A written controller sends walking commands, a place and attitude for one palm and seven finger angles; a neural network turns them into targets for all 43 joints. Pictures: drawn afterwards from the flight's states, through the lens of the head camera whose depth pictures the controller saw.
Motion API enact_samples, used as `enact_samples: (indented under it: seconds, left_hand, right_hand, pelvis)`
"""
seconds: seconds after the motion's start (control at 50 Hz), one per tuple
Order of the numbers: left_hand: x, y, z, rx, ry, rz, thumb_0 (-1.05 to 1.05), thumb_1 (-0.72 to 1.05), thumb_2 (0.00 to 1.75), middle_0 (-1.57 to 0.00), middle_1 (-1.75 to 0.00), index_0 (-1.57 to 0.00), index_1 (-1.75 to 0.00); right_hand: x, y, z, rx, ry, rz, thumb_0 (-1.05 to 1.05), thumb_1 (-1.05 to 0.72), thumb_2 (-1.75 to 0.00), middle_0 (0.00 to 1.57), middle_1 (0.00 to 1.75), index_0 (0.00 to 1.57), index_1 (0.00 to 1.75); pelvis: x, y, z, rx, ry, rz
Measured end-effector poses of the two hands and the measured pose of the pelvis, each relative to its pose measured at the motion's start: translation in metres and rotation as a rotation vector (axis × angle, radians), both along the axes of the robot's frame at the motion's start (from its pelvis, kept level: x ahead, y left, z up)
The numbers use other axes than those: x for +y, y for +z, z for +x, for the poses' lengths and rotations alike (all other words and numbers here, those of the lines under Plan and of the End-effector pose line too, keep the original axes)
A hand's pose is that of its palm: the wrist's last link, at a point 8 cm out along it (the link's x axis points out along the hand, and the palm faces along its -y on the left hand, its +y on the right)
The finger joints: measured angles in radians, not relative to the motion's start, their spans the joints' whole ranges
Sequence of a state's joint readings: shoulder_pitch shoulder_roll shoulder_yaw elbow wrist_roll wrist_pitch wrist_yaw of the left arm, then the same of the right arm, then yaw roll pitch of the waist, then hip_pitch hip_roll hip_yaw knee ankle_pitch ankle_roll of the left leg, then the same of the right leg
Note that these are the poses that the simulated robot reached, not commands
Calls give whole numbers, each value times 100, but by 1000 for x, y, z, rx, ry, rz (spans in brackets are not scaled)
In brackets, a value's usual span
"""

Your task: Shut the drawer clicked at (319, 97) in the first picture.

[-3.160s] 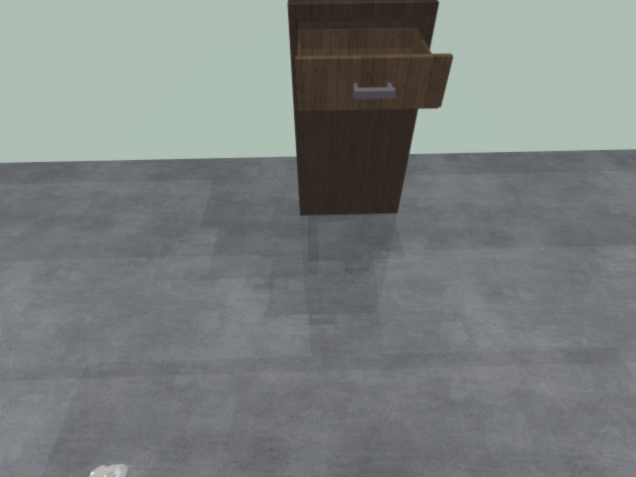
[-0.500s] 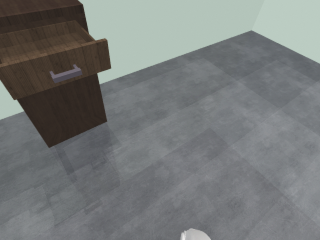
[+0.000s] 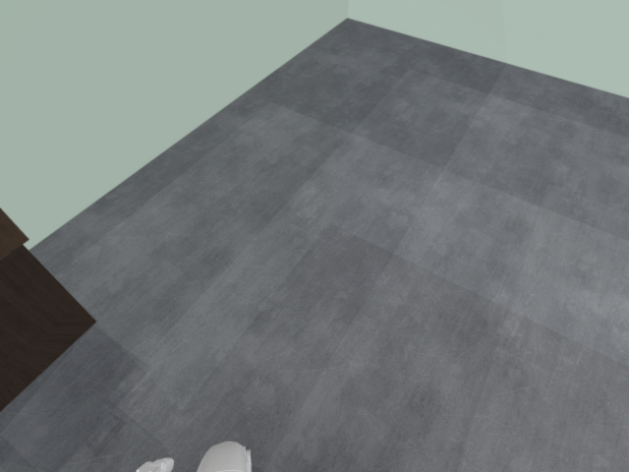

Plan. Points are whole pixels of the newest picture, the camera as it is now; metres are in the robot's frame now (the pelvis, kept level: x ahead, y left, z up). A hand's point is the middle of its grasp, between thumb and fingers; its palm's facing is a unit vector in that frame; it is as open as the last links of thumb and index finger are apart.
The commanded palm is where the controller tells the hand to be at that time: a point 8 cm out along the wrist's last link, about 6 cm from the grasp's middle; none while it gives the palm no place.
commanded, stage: walk to a spot facing it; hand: left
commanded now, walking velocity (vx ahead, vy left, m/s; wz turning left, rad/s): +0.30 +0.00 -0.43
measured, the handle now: out of the picture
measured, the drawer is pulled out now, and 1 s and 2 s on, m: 0.29 0.29 0.29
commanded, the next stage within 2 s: turn to face it in 0.66 s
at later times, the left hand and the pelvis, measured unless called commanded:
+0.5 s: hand (147, 405) +0.24 +0.26 -0.17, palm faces -0.19 -0.97 -0.16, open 7.4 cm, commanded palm none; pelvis +0.16 +0.08 +0.01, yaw -17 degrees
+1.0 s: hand (244, 310) +0.40 +0.12 -0.14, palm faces -0.45 -0.87 -0.21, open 7.4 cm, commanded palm none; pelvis +0.20 +0.03 +0.00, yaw -26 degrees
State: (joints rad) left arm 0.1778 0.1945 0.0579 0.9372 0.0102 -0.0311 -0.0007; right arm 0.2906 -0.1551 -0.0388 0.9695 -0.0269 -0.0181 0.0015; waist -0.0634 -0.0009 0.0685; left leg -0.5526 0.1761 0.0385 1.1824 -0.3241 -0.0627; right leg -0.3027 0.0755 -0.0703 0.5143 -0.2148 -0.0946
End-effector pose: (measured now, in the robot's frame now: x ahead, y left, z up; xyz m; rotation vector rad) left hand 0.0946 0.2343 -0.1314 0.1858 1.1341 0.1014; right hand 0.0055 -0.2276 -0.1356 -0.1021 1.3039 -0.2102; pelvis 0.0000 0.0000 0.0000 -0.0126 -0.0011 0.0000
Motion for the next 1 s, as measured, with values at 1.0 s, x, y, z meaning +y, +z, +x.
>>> enact_samples:
  seconds: [1.0]
  left_hand:
    - [-63,17,315,-80,-478,-8,0,90,90,-20,-30,-20,-30]
  right_hand:
    - [54,-7,89,50,-479,29,1,-91,-90,20,30,19,29]
  pelvis:
    - [29,4,202,-12,-446,-1]
